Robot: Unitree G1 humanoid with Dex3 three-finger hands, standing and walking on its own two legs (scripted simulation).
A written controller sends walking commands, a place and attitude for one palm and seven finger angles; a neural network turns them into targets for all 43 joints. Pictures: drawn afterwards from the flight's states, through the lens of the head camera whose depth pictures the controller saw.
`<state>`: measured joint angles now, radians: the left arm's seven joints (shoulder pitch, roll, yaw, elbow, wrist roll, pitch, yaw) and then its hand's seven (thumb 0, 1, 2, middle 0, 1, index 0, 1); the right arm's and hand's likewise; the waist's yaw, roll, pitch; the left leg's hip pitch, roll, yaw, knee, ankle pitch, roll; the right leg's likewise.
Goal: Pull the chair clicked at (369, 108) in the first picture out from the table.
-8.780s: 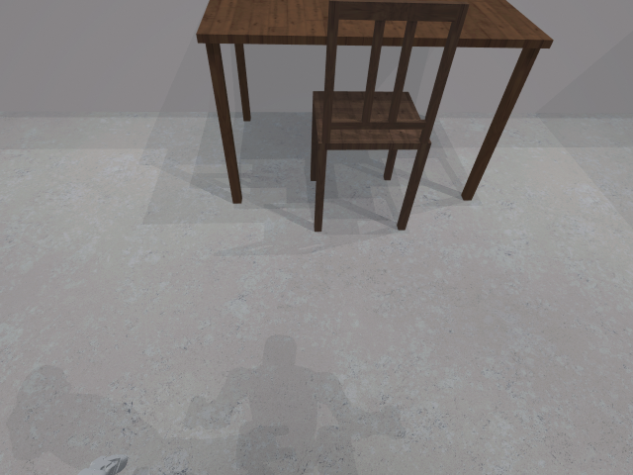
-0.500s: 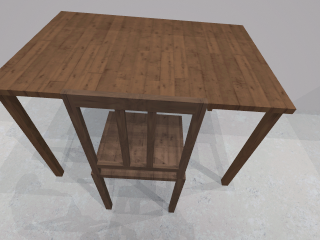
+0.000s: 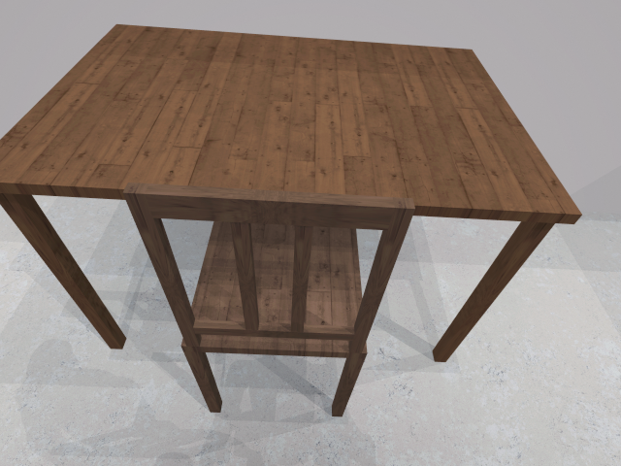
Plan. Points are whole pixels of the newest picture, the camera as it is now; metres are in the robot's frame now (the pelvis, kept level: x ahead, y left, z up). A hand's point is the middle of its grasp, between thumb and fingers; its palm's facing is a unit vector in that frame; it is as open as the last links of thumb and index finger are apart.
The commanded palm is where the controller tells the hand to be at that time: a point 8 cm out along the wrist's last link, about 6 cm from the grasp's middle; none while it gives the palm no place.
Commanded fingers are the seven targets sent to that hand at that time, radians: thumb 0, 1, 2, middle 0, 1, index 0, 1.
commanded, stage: look again from close up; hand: left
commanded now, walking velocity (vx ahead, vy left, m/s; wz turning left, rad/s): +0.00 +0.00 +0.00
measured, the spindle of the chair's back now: (247, 281) +0.42 +0.14 -0.07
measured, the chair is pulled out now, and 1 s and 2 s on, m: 0.00 0.00 0.00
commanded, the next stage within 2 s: none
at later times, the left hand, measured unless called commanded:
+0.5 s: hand out of the picture -0.03 +0.16 -0.18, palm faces +0.03 -0.99 -0.17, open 7.4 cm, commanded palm none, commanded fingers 0.00 0.90 0.90 -0.20 -0.30 -0.20 -0.30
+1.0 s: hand out of the picture -0.03 +0.14 -0.18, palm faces +0.03 -0.99 -0.17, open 7.4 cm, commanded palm none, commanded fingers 0.00 0.90 0.90 -0.20 -0.30 -0.20 -0.30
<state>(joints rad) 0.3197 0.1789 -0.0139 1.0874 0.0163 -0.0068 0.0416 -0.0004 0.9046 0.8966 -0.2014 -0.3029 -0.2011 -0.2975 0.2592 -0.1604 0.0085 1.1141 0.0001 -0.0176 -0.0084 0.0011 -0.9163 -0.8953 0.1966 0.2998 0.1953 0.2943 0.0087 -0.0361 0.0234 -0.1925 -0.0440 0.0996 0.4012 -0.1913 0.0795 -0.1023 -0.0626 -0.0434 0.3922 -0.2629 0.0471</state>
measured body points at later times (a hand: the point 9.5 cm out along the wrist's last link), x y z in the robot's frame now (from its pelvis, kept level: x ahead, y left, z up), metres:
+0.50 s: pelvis +0.00 +0.00 +0.00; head +0.00 +0.01 +0.45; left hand -0.03 +0.21 -0.16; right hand +0.00 -0.23 -0.15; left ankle +0.02 +0.06 -0.74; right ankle -0.03 -0.15 -0.74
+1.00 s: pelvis +0.00 -0.02 +0.00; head +0.00 -0.01 +0.45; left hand -0.03 +0.19 -0.16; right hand -0.01 -0.24 -0.16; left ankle +0.02 +0.06 -0.74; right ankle -0.03 -0.15 -0.74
